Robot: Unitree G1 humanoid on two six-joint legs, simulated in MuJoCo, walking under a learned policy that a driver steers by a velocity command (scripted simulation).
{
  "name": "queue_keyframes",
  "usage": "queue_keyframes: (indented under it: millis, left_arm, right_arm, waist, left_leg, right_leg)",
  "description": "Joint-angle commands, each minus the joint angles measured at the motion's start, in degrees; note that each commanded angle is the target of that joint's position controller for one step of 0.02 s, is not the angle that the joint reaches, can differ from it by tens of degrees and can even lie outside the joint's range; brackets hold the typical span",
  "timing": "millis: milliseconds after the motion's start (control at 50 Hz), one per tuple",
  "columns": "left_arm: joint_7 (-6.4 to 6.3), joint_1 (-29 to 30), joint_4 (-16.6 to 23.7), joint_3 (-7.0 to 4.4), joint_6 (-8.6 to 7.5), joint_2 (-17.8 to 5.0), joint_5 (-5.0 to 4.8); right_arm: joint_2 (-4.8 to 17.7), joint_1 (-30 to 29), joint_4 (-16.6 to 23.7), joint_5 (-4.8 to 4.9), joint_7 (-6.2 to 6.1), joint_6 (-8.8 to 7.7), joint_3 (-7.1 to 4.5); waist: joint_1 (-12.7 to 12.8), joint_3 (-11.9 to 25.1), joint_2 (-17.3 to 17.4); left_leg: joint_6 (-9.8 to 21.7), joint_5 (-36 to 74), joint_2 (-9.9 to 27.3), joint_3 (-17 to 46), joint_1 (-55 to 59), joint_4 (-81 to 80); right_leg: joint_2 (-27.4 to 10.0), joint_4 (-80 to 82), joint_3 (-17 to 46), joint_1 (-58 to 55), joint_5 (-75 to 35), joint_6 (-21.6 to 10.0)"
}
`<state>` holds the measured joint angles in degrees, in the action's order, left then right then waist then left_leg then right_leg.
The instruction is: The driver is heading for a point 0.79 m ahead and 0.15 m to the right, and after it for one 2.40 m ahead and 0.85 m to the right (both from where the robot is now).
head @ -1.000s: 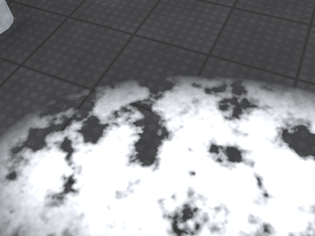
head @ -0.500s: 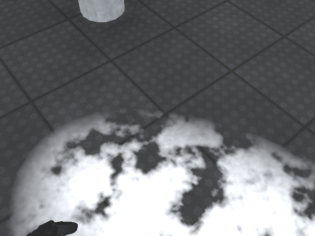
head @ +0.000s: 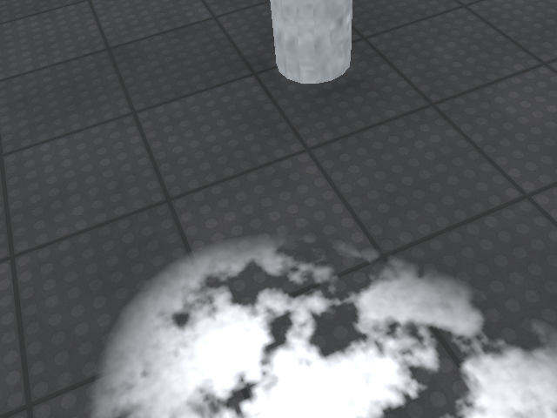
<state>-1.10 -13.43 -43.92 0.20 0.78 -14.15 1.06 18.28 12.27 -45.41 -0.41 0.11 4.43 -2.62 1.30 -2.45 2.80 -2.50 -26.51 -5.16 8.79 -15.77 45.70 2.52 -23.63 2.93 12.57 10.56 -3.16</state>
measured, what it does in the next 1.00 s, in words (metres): walks ahead: left foot, then right foot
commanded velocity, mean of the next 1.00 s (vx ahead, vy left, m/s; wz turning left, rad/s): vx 0.80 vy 0.00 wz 0.00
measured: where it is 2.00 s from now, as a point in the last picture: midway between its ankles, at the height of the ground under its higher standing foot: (391, 135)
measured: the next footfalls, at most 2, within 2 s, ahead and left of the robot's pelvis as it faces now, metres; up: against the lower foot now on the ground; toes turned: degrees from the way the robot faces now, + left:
left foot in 0.16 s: -0.01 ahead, +0.10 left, +0.00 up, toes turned +0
right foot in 0.56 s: +0.42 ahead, -0.14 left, +0.00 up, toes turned -2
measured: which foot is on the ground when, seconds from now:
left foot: up 0.00-0.14, down 0.16-0.60, up 0.62-1.00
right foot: down 0.00-0.16, up 0.18-0.54, down 0.56-1.00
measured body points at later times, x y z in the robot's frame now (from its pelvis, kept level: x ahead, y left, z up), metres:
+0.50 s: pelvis +0.17 -0.01 -0.03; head +0.20 -0.01 +0.42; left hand +0.41 +0.23 -0.10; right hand +0.10 -0.28 -0.15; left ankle -0.05 +0.10 -0.75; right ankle +0.36 -0.14 -0.71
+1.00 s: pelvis +0.60 -0.04 -0.03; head +0.64 -0.03 +0.42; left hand +0.51 +0.21 -0.16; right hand +0.86 -0.25 -0.09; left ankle +0.83 +0.08 -0.72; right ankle +0.38 -0.14 -0.75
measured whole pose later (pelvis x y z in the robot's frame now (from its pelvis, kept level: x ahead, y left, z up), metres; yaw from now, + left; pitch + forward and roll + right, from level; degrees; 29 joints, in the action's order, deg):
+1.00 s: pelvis +0.60 -0.04 -0.03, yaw -2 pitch +2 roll -1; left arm 0.7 -30.4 -55.5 -1.9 -6.3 -13.8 0.1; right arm 14.3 -3.6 -40.5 -1.9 3.4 -3.7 0.9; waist 5.6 -2.0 0.3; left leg 4.4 4.8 4.1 -2.8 -39.1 31.7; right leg 2.6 -2.1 -0.2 -15.8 20.0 -1.8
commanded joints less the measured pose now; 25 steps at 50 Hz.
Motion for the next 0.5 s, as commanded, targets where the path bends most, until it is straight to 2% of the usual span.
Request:
queue_keyframes:
  millis: [20,40,80,120,140,160,180,200,220,240,260,280,320,380,440,460,480,500]
  left_arm:
    - [0.63,-5.5,0.1,-4.30,0.53,-13.5,0.60]
    - [0.95,-5.8,-0.2,-4.47,0.81,-13.1,0.66]
    - [1.23,-4.4,-0.5,-4.76,0.61,-12.1,0.15]
    - [1.17,-0.5,-0.1,-5.12,0.30,-11.6,-0.42]
    - [1.05,2.3,0.6,-5.20,0.09,-10.9,-0.47]
    - [1.26,6.1,2.6,-4.57,-0.59,-7.8,-0.69]
    - [1.52,5.5,3.8,-2.93,-1.55,-1.8,-0.73]
    - [1.71,10.8,7.0,-3.53,-2.33,-6.0,0.00]
    - [2.25,11.7,6.8,-4.24,-2.61,-8.3,0.09]
    - [2.92,10.1,5.7,-4.54,-2.92,-9.1,0.26]
    - [3.40,8.1,4.4,-4.68,-2.84,-9.5,0.43]
    - [4.02,8.0,4.4,-4.86,-2.62,-9.9,1.13]
    - [4.60,10.6,5.5,-4.39,-2.29,-8.2,1.36]
    - [5.11,15.5,7.9,-3.46,-2.02,-6.4,1.03]
    - [5.55,20.0,10.1,-2.70,-1.99,-5.4,0.96]
    - [5.46,20.7,10.7,-2.56,-2.04,-5.3,1.04]
    - [5.19,20.1,11.0,-2.44,-2.07,-5.2,1.04]
    - [4.70,18.3,10.7,-2.63,-2.11,-5.7,1.05]
  right_arm:
    - [5.8,-0.8,2.5,-0.87,0.25,-1.37,-0.69]
    - [5.6,-1.9,2.5,-0.90,0.54,-1.93,-0.49]
    - [3.9,-1.8,1.8,-0.73,0.77,-3.44,0.27]
    - [2.0,3.9,-0.9,-0.54,0.30,-4.88,0.85]
    - [2.4,9.1,-2.9,-0.62,-0.30,-5.48,0.73]
    - [5.7,14.5,-4.5,-1.15,-1.07,-6.15,-0.02]
    - [6.5,15.1,-3.7,-1.51,-1.21,-6.70,0.22]
    - [10.8,12.5,-3.6,-1.11,-1.41,-6.66,-1.41]
    - [8.6,9.2,-3.5,-1.03,-1.11,-7.12,-1.20]
    - [6.8,7.6,-3.0,-0.64,-0.54,-7.81,-0.74]
    - [6.1,7.2,-2.8,-0.84,-0.15,-8.25,-0.57]
    - [5.8,8.4,-3.2,-0.58,-0.23,-8.77,-0.44]
    - [5.3,10.4,-4.5,-0.31,0.08,-9.70,-0.27]
    - [5.2,12.2,-5.9,-0.34,0.25,-10.38,-0.27]
    - [5.8,14.3,-7.5,-0.22,0.06,-10.69,-0.25]
    - [6.2,15.0,-8.2,-0.25,0.01,-10.64,-0.24]
    - [6.9,14.7,-8.6,-0.54,-0.04,-10.58,-0.30]
    - [7.7,14.5,-8.9,-0.74,-0.16,-10.51,-0.46]
  waist:
    - [2.0,3.4,-16.0]
    - [2.1,1.3,-15.4]
    - [0.6,-1.4,-11.8]
    - [-3.6,-1.7,-8.3]
    - [-6.5,-1.9,-6.1]
    - [-9.0,-1.1,0.3]
    - [-8.2,1.9,8.5]
    - [-8.3,-5.9,6.5]
    - [-5.9,-9.5,2.4]
    - [-4.8,-7.8,1.8]
    - [-3.9,-5.6,2.2]
    - [-3.7,-4.7,2.0]
    - [-3.9,-5.5,2.5]
    - [-4.2,-8.2,2.6]
    - [-5.1,-9.6,2.3]
    - [-5.2,-9.2,2.1]
    - [-4.2,-8.2,2.7]
    - [-2.8,-6.0,3.7]
  left_leg:
    - [1.7,-4.3,-0.3,-7.5,-3.4,-4.9]
    - [2.7,-4.5,0.3,-8.0,-3.3,-6.1]
    - [5.2,-1.3,1.3,-8.5,0.7,-12.1]
    - [8.2,6.8,0.9,-11.1,12.2,-25.3]
    - [9.6,10.6,1.2,-11.3,21.3,-30.8]
    - [11.5,4.6,8.7,-2.1,32.9,-33.9]
    - [11.9,-7.8,22.8,14.7,37.4,-35.9]
    - [18.5,-18.5,29.3,27.5,26.2,-40.7]
    - [18.7,-17.3,27.0,24.1,25.0,-41.3]
    - [17.0,-11.5,23.2,19.0,25.8,-40.9]
    - [15.3,-6.0,20.0,13.8,25.7,-41.1]
    - [14.9,-3.4,18.6,11.0,24.2,-41.9]
    - [14.7,1.6,16.3,6.8,20.2,-44.1]
    - [14.3,8.8,15.2,2.1,15.1,-47.0]
    - [14.1,20.2,17.1,-1.1,15.6,-49.9]
    - [14.0,27.1,17.5,-2.3,17.8,-49.1]
    - [13.4,37.4,17.9,-4.2,19.5,-46.4]
    - [12.5,53.1,17.9,-6.3,21.0,-41.4]
  right_leg:
    - [-12.8,13.3,18.6,-7.3,23.6,-8.3]
    - [-13.7,14.8,20.5,-5.5,28.0,-8.7]
    - [-13.7,15.4,20.0,-0.9,26.3,-8.5]
    - [-10.7,12.4,15.4,6.1,22.9,-6.7]
    - [-8.2,8.0,12.5,13.3,22.3,-4.5]
    - [-4.3,-4.0,7.0,26.6,20.7,-1.5]
    - [-0.3,-23.9,-1.0,34.3,21.3,-1.0]
    - [-1.9,-26.1,-1.2,43.0,14.1,-0.8]
    - [-5.4,-29.6,1.1,44.8,8.9,-0.2]
    - [-5.4,-31.2,1.4,44.2,5.7,0.7]
    - [-5.5,-31.9,0.7,41.9,4.1,1.7]
    - [-5.6,-32.8,-1.0,40.2,2.4,2.3]
    - [-5.8,-31.9,-2.7,38.1,-1.2,3.0]
    - [-6.4,-24.7,-4.8,33.9,-6.6,2.8]
    - [-6.2,-17.6,-7.7,28.4,-8.2,0.5]
    - [-5.6,-16.1,-8.9,27.4,-7.0,-0.7]
    - [-4.6,-14.4,-9.7,24.6,-4.6,-2.0]
    - [-2.7,-13.5,-10.8,20.1,-1.5,-3.2]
